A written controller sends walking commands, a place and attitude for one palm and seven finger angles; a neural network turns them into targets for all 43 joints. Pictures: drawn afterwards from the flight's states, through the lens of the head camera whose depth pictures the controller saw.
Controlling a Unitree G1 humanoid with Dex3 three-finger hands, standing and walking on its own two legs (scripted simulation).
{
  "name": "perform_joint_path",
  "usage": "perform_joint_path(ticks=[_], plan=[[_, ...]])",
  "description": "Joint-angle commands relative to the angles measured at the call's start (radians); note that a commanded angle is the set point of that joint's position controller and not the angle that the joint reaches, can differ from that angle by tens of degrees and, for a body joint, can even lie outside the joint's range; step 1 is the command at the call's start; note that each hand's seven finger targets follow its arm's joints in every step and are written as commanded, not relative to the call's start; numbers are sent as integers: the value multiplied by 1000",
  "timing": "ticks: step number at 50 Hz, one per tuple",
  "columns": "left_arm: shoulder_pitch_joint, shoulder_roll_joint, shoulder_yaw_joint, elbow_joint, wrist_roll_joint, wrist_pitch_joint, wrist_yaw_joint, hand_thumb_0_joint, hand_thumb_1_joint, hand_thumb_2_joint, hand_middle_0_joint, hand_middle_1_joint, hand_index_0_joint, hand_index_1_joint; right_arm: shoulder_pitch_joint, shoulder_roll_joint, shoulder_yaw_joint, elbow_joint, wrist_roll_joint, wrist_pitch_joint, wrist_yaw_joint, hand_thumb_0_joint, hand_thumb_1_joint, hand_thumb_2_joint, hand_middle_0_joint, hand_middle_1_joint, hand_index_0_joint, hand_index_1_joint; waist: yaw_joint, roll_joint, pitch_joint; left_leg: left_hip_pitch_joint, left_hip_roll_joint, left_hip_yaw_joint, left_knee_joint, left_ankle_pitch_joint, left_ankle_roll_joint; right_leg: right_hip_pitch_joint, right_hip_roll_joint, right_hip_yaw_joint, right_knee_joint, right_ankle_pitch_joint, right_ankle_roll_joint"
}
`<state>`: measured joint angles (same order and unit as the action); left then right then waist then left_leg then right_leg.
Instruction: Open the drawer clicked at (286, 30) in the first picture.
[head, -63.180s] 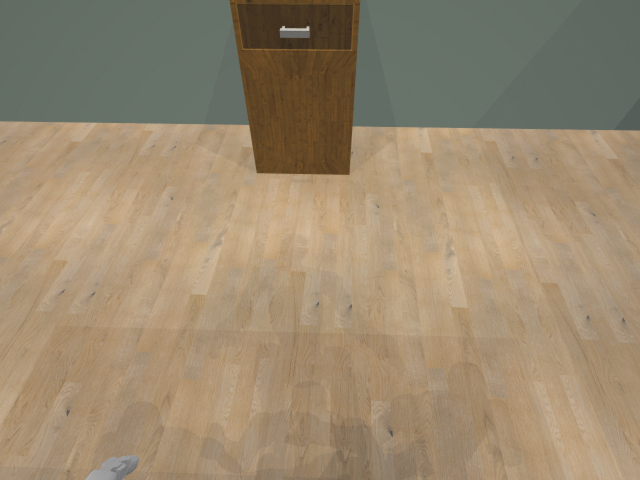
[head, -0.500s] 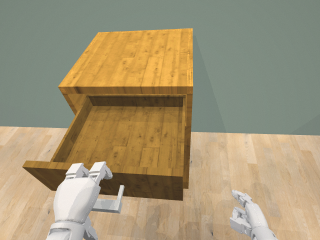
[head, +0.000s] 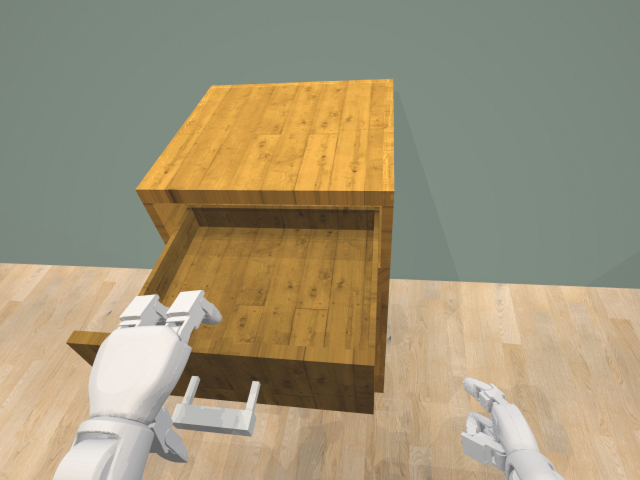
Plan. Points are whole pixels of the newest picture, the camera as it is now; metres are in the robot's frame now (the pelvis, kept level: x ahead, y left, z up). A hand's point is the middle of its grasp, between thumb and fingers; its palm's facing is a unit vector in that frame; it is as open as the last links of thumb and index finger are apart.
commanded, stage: draw the hand back to the body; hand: left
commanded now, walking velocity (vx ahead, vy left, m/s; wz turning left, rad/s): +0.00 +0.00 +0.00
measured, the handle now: (219, 402) +0.22 +0.20 -0.06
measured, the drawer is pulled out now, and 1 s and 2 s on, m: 0.30 0.30 0.30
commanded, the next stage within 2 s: step back with the hand held close in 1.70 s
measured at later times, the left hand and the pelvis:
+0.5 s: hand (145, 379) +0.19 +0.23 +0.09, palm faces +0.07 -0.15 -0.99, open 13.9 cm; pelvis +0.01 +0.01 +0.00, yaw +0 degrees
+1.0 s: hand (129, 343) +0.19 +0.22 +0.16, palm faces +0.35 -0.86 -0.36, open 12.9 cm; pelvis +0.02 +0.01 +0.01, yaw +3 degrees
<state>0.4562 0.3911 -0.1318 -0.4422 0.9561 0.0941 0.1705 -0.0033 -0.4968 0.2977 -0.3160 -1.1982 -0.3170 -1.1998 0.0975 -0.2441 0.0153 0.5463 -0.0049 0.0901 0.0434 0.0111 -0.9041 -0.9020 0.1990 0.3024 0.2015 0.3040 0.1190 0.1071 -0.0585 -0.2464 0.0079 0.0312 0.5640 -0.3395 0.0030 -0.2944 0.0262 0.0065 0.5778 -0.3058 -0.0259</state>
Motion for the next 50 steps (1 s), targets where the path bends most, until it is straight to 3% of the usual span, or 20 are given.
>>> perform_joint_path(ticks=[1, 2, 3, 7, 11, 15, 16, 19, 25, 31, 35, 36, 37, 38, 39, 41, 42, 44, 46, 50], plan=[[-90, 106, 103, -134, 5, 12, 19, 0, -500, 300, -300, -1200, -300, -1200, -198, -63, -18, -176, 20, -49, 5, 0, -900, -900, 200, 300, 200, 300, -9, -117, -55, 20, -1, -11, -81, 230, 18, 47, -10, 35, -127, 162, -13], [-101, 93, 76, -148, 16, 14, 14, 0, -500, 300, -300, -1200, -300, -1200, -166, -61, -19, -179, 12, -49, 6, 0, -900, -900, 200, 300, 200, 300, -4, -113, -95, 22, -2, 0, -79, 243, 25, 62, -16, 14, -118, 169, -9], [-124, 129, 105, -155, 14, 10, 16, 0, -500, 300, -300, -1200, -300, -1200, -181, -61, -20, -177, 16, -45, 3, 0, -900, -900, 200, 300, 200, 300, -7, -107, -83, 26, 0, -2, -87, 241, 20, 67, -16, 24, -125, 172, -11], [-137, 126, 96, -215, 30, -7, 23, 0, -500, 300, -300, -1200, -300, -1200, -157, -57, -19, -189, 2, -53, 0, 0, -900, -900, 200, 300, 200, 300, 5, -61, -154, 55, 1, -4, -73, 270, 26, 77, -16, 14, -114, 173, -18], [-84, 170, 173, -216, 4, -23, 41, 0, -500, 300, -300, -1200, -300, -1200, -176, -65, -18, -187, 11, -57, -6, 0, -900, -900, 200, 300, 200, 300, 1, -74, -139, 62, 4, -16, -65, 309, 17, 88, -12, 39, -116, 260, -23], [-34, 128, 141, -206, -7, -16, 29, 0, -500, 300, -300, -1200, -300, -1200, -160, -67, -22, -186, 14, -50, 5, 0, -900, -900, 200, 300, 200, 300, -6, -95, -102, 47, 8, -7, -70, 314, 16, 64, -17, 16, -114, 263, -14], [-31, 154, 177, -215, -20, -9, 26, 0, -500, 300, -300, -1200, -300, -1200, -184, -72, -22, -189, 22, -52, 5, 0, -900, -900, 200, 300, 200, 300, -7, -85, -104, 45, 11, -17, -74, 313, 14, 76, -12, 28, -112, 265, -20], [-14, 152, 158, -215, -23, -4, 8, 0, -500, 300, -300, -1200, -300, -1200, -158, -75, -22, -193, 17, -43, 3, 0, -900, -900, 200, 300, 200, 300, -2, -89, -110, 43, 9, -10, -82, 315, 20, 83, -18, 0, -113, 259, -10], [20, 228, 238, -269, -34, -33, 8, 0, -500, 300, -300, -1200, -300, -1200, -142, -86, -18, -210, 16, -45, -9, 0, -900, -900, 200, 300, 200, 300, 2, -90, -126, 57, 15, -10, -67, 343, 18, 96, -27, 14, -112, 312, -8], [35, 242, 284, -292, -72, -53, 5, 0, -500, 300, -300, -1200, -300, -1200, -152, -94, -22, -210, 21, -45, -17, 0, -900, -900, 200, 300, 200, 300, -11, -49, -91, 67, 20, -23, -67, 309, 16, 61, -25, 19, -134, 261, -11], [44, 262, 301, -267, -75, -62, -6, 0, -500, 300, -300, -1200, -300, -1200, -121, -95, -25, -209, 14, -38, -25, 0, -900, -900, 200, 300, 200, 300, -7, -79, -95, 70, 19, -15, -67, 313, 20, 61, -33, 0, -139, 259, -1], [-42, -82, 262, -305, -819, -128, -35, 0, -465, 315, -298, -1178, -298, -1178, -64, -20, -23, -247, 39, -129, -56, 0, -900, -900, 200, 300, 200, 300, -110, -127, -30, 166, 38, -44, -85, 256, 43, 95, -20, -53, -129, 214, 0], [107, -9, 301, -137, -850, -156, -30, 0, -430, 330, -295, -1155, -295, -1155, -39, -40, -14, -206, 32, -179, -80, 0, -900, -900, 200, 300, 200, 300, -85, -163, 3, 152, 52, -45, -105, 245, 38, 86, -19, -61, -126, 163, 5], [101, -20, 287, -207, -871, -171, -35, 0, -395, 345, -292, -1133, -292, -1133, -52, -38, -11, -210, 33, -194, -90, 0, -900, -900, 200, 300, 200, 300, -82, -130, 20, 134, 54, -55, -123, 238, 31, 97, -28, -59, -127, 147, 4], [93, 35, 354, -256, -920, -191, -30, 0, -360, 360, -290, -1110, -290, -1110, -32, -45, -11, -200, 27, -198, -111, 0, -900, -900, 200, 300, 200, 300, -74, -151, -21, 138, 48, -55, -134, 273, 27, 130, -39, -72, -144, 183, 7], [29, 121, 431, -346, -953, -224, -13, 0, -290, 390, -285, -1065, -285, -1065, -47, -50, -10, -181, 16, -240, -135, 0, -900, -900, 200, 300, 200, 300, -62, -89, -61, 147, 42, -45, -135, 292, 20, 169, -51, -54, -148, 217, 11], [25, 76, 393, -387, -953, -244, -14, 0, -255, 405, -282, -1043, -282, -1043, -25, -39, 1, -183, 9, -260, -136, 0, -900, -900, 200, 300, 200, 300, -64, -38, -87, 148, 30, -39, -138, 322, 18, 180, -56, -60, -147, 238, 7], [69, 49, 387, -349, -973, -241, -18, 0, -185, 435, -277, -997, -277, -997, -21, -36, 4, -158, 8, -279, -135, 0, -900, -900, 200, 300, 200, 300, -65, -19, -29, 122, 34, -42, -148, 356, 10, 178, -57, -68, -156, 265, 4], [36, 67, 410, -353, -976, -247, -20, 0, -115, 465, -273, -952, -273, -952, -27, -41, 3, -137, 9, -297, -131, 0, -900, -900, 200, 300, 200, 300, -66, 29, 21, 107, 34, -44, -150, 351, 2, 165, -57, -62, -174, 259, -2], [82, 34, 413, -293, -992, -250, -37, 0, 25, 525, -262, -863, -262, -863, -23, -42, -6, -118, 10, -303, -119, 0, -900, -900, 200, 300, 200, 300, -63, -14, 19, 106, 41, -45, -150, 401, 0, 179, -59, -72, -167, 312, 3]])
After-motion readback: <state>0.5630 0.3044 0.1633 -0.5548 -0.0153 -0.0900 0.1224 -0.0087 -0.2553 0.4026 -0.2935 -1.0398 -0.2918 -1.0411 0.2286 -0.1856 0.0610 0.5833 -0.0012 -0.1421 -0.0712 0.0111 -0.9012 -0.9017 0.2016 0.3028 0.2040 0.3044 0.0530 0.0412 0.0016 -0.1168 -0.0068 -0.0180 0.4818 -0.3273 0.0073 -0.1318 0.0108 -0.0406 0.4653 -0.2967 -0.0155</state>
